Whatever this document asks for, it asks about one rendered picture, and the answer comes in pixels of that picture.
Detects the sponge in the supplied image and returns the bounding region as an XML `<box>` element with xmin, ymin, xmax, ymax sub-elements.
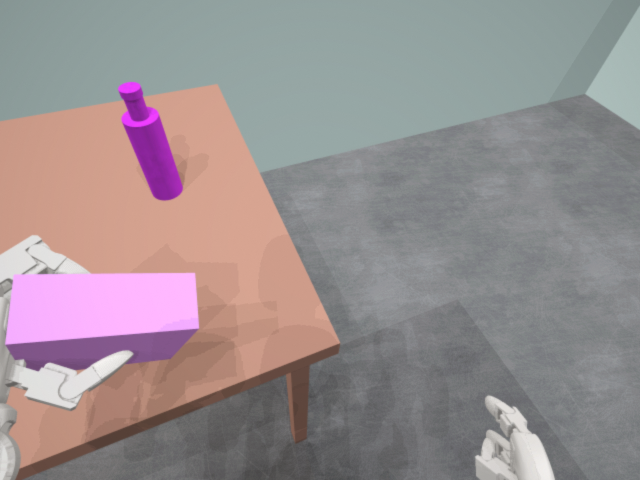
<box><xmin>5</xmin><ymin>273</ymin><xmax>199</xmax><ymax>371</ymax></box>

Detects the robot left hand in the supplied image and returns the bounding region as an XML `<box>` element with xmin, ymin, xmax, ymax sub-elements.
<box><xmin>0</xmin><ymin>235</ymin><xmax>134</xmax><ymax>411</ymax></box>

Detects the table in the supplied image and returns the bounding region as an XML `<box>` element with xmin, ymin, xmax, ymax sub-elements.
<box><xmin>0</xmin><ymin>84</ymin><xmax>340</xmax><ymax>480</ymax></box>

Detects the robot right hand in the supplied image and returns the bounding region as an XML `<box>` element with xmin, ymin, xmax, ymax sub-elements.
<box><xmin>475</xmin><ymin>396</ymin><xmax>555</xmax><ymax>480</ymax></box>

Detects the robot left forearm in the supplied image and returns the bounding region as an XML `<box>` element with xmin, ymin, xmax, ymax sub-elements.
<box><xmin>0</xmin><ymin>403</ymin><xmax>21</xmax><ymax>480</ymax></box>

